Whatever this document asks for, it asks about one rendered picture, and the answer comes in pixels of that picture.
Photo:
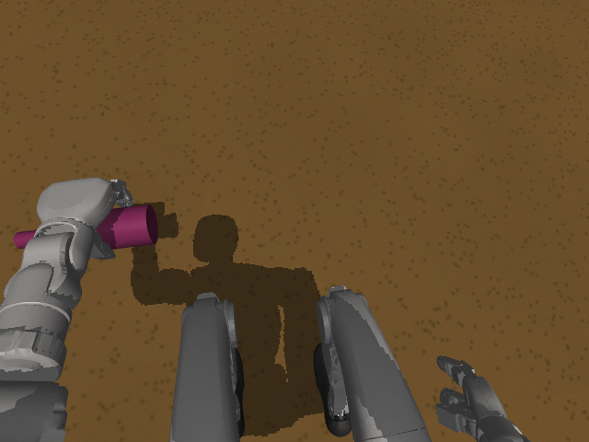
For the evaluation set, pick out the right robot foot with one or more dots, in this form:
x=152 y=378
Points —
x=338 y=426

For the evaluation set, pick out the left robot arm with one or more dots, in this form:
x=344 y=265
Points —
x=34 y=319

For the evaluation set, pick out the bottle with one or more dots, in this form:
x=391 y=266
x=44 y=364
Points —
x=123 y=228

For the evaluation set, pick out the right robot hand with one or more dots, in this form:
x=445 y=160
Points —
x=460 y=412

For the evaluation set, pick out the right robot arm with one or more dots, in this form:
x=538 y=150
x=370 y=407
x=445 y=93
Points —
x=498 y=429

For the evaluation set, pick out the left robot hand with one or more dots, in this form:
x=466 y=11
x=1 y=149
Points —
x=88 y=201

